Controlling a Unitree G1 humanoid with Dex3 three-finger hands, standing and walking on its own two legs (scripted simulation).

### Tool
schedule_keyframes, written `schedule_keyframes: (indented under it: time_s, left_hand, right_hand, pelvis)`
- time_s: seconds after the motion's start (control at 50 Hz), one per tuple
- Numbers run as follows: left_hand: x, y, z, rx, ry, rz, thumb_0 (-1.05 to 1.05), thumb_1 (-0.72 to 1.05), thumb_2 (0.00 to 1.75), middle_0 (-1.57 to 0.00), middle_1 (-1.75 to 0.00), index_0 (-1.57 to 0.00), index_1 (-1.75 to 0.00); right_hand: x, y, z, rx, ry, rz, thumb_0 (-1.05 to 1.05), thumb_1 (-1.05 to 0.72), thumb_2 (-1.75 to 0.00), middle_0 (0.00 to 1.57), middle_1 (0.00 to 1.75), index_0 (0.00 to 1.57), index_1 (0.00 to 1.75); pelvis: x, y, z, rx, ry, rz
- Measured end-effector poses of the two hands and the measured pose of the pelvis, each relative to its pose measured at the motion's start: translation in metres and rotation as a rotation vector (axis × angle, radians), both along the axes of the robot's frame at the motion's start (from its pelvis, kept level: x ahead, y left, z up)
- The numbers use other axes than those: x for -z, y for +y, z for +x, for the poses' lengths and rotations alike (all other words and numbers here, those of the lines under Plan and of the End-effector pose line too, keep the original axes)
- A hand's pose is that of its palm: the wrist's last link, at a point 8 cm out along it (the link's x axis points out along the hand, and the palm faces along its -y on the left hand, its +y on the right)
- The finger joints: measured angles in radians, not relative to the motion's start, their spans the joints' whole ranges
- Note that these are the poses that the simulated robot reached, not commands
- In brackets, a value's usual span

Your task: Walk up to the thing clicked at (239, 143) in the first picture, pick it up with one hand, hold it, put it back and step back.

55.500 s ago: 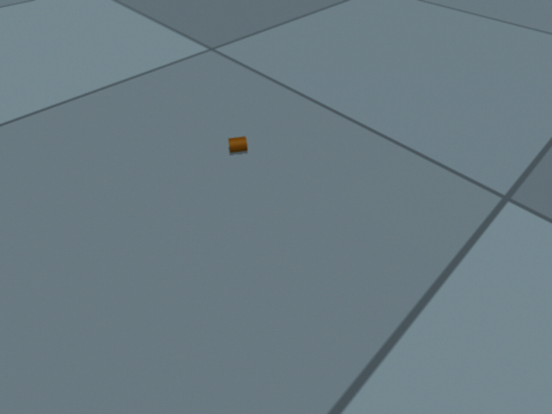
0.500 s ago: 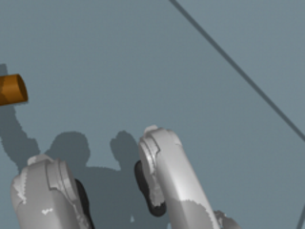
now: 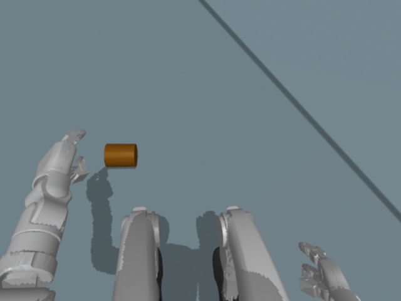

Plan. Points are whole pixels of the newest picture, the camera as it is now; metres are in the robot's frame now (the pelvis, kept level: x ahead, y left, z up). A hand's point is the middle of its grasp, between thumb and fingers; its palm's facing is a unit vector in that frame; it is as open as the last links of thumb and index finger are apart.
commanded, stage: home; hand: left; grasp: from above
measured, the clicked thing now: (121, 155) +0.53 +0.25 -0.45
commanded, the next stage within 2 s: none
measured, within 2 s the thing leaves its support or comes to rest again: neither
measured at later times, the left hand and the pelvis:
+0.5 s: hand (49, 212) +0.27 +0.21 +0.09, palm faces +0.15 -0.96 -0.23, open 7.4 cm; pelvis +0.05 +0.00 +0.18, yaw +5 degrees
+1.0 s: hand out of the picture +0.20 +0.20 +0.18, palm faces +0.19 -0.96 -0.21, open 7.4 cm; pelvis +0.07 +0.00 +0.23, yaw +7 degrees
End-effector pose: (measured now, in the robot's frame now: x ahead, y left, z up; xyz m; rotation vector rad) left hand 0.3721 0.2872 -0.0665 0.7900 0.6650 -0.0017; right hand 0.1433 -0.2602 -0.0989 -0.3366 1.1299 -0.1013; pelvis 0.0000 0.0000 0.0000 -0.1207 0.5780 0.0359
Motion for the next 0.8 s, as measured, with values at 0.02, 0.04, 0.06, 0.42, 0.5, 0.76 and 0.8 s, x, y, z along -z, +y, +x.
schedule_keyframes:
  time_s: [0.02, 0.04, 0.06, 0.42, 0.5, 0.76, 0.8]
  left_hand:
    - [-0.007, 0.000, -0.008, -0.025, 0.004, -0.026, 0.00, 0.84, 0.89, -0.21, -0.32, -0.22, -0.32]
    - [-0.014, -0.001, -0.016, -0.050, 0.007, -0.054, 0.00, 0.85, 0.89, -0.21, -0.31, -0.22, -0.31]
    - [-0.020, -0.001, -0.024, -0.077, 0.009, -0.080, 0.00, 0.86, 0.89, -0.21, -0.31, -0.22, -0.31]
    - [-0.152, -0.025, -0.109, -0.453, 0.057, -0.448, 0.01, 0.90, 0.90, -0.20, -0.30, -0.21, -0.30]
    - [-0.183, -0.028, -0.122, -0.484, 0.063, -0.481, 0.01, 0.90, 0.90, -0.20, -0.30, -0.21, -0.30]
    - [-0.265, -0.037, -0.169, -0.491, 0.033, -0.504, 0.01, 0.91, 0.90, -0.20, -0.30, -0.21, -0.30]
    - [-0.271, -0.037, -0.175, -0.492, 0.029, -0.505, 0.01, 0.91, 0.90, -0.20, -0.30, -0.21, -0.30]
  right_hand:
    - [-0.009, 0.002, 0.008, -0.008, -0.027, 0.000, 0.00, -0.91, -0.90, 0.20, 0.30, 0.20, 0.30]
    - [-0.017, 0.003, 0.016, -0.015, -0.053, 0.001, 0.00, -0.91, -0.90, 0.20, 0.30, 0.20, 0.30]
    - [-0.025, 0.005, 0.023, -0.022, -0.079, 0.002, 0.00, -0.91, -0.90, 0.20, 0.30, 0.20, 0.30]
    - [-0.168, 0.043, 0.077, -0.022, -0.313, 0.043, 0.00, -0.90, -0.90, 0.20, 0.30, 0.20, 0.30]
    - [-0.196, 0.043, 0.078, -0.006, -0.338, 0.030, 0.00, -0.90, -0.90, 0.21, 0.30, 0.20, 0.30]
    - [-0.263, 0.039, 0.094, 0.017, -0.485, 0.003, 0.01, -0.90, -0.90, 0.20, 0.30, 0.20, 0.30]
    - [-0.268, 0.041, 0.098, 0.009, -0.514, 0.006, 0.01, -0.90, -0.90, 0.20, 0.30, 0.20, 0.30]
  pelvis:
    - [-0.007, 0.000, 0.001, -0.004, -0.008, 0.003]
    - [-0.015, 0.000, 0.002, -0.009, -0.016, 0.005]
    - [-0.022, 0.000, 0.002, -0.012, -0.025, 0.007]
    - [-0.152, -0.002, 0.041, -0.062, -0.193, 0.052]
    - [-0.177, -0.001, 0.053, -0.071, -0.235, 0.060]
    - [-0.226, 0.005, 0.077, -0.088, -0.363, 0.082]
    - [-0.229, 0.005, 0.078, -0.091, -0.377, 0.085]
